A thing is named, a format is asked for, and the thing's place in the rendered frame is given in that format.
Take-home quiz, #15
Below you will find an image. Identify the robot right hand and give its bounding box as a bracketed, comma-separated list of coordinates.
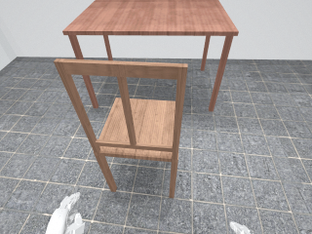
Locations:
[229, 221, 251, 234]

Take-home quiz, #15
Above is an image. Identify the chair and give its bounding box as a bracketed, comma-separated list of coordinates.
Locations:
[54, 58, 188, 198]

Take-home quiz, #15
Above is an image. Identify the robot left hand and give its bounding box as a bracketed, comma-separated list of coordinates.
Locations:
[45, 192, 85, 234]

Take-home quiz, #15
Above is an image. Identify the table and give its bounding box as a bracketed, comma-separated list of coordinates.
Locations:
[62, 0, 239, 112]

